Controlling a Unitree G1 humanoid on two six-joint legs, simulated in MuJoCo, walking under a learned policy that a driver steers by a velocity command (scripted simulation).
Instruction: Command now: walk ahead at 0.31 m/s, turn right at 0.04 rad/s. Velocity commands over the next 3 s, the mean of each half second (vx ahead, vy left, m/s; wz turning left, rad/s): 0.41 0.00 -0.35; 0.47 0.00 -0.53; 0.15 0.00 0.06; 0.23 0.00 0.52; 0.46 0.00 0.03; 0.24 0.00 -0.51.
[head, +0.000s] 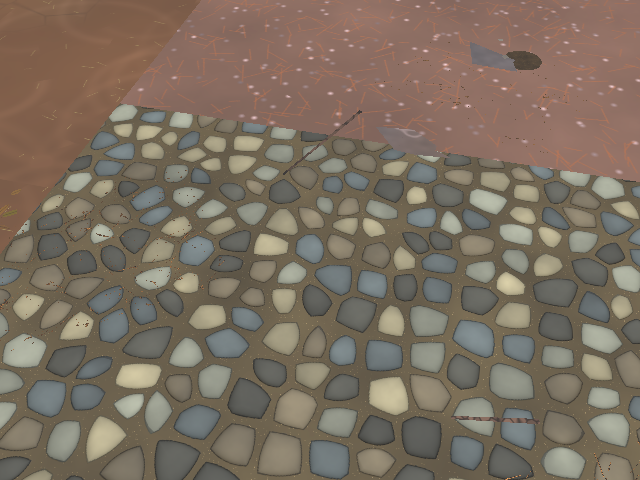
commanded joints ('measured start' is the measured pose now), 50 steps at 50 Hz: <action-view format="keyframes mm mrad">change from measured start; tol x32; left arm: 1 -163 17 -1 -99 1 -46 -33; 50 82 90 49 -91 34 -36 0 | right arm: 1 276 -171 -63 8 -13 -35 -13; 26 295 -65 -13 30 -35 -56 -5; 44 -282 -147 -36 -124 -9 -102 10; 50 68 -282 -93 -78 -71 -122 7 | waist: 1 -185 111 -44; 19 -150 63 191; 26 -16 -250 -300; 38 -43 -22 67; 50 -99 80 -278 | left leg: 1 529 265 -327 -171 -181 114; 3 396 420 -623 -293 -504 246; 18 268 270 97 -385 398 97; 23 428 286 158 4 1165 55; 25 44 216 145 491 775 3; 26 -376 0 62 881 -243 -52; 27 -415 -3 -145 1001 -240 -40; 47 -220 43 -90 30 298 -61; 50 435 304 -308 90 722 133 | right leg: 1 -508 -38 86 204 -228 -50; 8 -685 -72 103 733 99 30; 21 -406 -17 -147 142 241 -54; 24 33 78 -161 79 224 -132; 26 694 -323 621 20 -47 -373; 42 -81 -85 245 -216 221 -174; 50 -142 30 230 534 183 9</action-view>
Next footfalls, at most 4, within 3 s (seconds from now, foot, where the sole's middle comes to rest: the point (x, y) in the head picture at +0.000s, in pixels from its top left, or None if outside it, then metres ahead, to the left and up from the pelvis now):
0.50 right None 0.39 -0.17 -0.78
0.98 left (395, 386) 0.75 -0.10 -0.78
1.38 right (495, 430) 0.65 -0.32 -0.78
1.74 left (380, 390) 0.74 -0.07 -0.78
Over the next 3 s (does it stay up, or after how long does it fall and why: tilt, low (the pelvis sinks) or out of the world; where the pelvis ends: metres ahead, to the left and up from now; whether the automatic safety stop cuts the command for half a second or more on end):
stays up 1.18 -0.23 0.00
